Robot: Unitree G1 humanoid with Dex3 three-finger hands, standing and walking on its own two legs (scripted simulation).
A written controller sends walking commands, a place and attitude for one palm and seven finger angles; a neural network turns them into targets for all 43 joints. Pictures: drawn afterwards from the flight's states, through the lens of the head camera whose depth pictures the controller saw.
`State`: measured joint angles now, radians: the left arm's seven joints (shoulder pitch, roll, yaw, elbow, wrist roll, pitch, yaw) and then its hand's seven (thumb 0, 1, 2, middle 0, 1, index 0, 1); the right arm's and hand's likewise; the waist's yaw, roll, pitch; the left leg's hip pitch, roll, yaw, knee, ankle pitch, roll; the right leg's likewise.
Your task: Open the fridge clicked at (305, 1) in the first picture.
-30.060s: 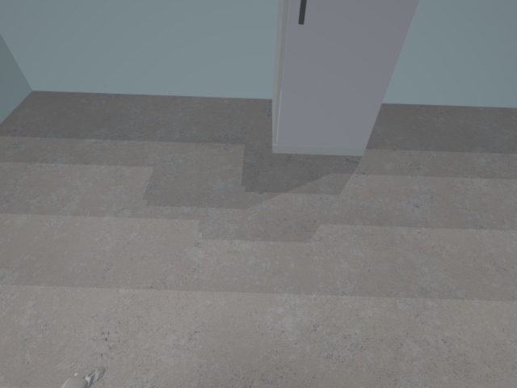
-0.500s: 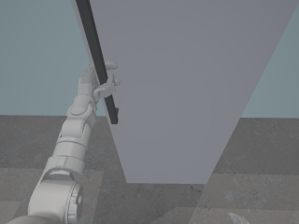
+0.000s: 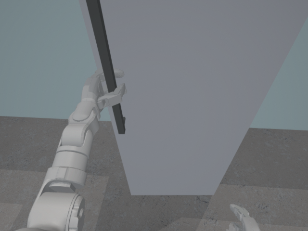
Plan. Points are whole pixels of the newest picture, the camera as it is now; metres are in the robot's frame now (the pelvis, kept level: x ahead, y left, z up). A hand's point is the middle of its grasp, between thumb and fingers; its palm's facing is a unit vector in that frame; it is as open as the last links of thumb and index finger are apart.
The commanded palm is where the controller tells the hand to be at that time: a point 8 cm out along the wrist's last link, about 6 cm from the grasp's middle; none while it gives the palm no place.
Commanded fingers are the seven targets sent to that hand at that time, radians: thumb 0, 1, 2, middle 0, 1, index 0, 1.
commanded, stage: move the hooked fingers beside the handle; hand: left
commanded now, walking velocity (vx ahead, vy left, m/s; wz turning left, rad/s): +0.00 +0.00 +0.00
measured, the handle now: (110, 65) +0.45 +0.13 +0.23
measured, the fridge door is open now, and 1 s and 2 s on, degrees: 4 3 3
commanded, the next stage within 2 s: none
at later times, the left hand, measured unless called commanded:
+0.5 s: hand (112, 91) +0.42 +0.13 +0.18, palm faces -0.03 -1.00 +0.01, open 13.4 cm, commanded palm +0.39 +0.19 +0.18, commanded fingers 0.00 -0.50 0.30 -0.30 -1.20 -0.30 -1.20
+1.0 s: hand (97, 92) +0.41 +0.17 +0.18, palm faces -0.02 -1.00 +0.01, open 14.0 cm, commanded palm +0.39 +0.22 +0.18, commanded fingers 0.00 -0.50 0.30 -0.30 -1.20 -0.30 -1.20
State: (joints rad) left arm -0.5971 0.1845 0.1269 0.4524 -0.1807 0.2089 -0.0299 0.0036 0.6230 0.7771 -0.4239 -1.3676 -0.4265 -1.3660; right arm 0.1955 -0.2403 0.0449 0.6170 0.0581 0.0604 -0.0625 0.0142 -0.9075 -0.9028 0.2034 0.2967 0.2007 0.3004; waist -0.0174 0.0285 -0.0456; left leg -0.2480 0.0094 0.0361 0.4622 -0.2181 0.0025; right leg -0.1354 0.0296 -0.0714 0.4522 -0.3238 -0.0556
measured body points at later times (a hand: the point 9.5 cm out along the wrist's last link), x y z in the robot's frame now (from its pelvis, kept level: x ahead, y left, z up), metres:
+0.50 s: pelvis -0.02 +0.01 +0.00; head -0.02 +0.00 +0.45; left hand +0.41 +0.18 +0.18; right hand +0.07 -0.25 -0.12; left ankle +0.02 +0.12 -0.74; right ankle -0.05 -0.08 -0.74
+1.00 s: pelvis -0.01 +0.02 +0.00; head -0.01 +0.01 +0.45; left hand +0.41 +0.22 +0.18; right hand +0.11 -0.24 -0.11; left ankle +0.02 +0.12 -0.74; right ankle -0.05 -0.08 -0.74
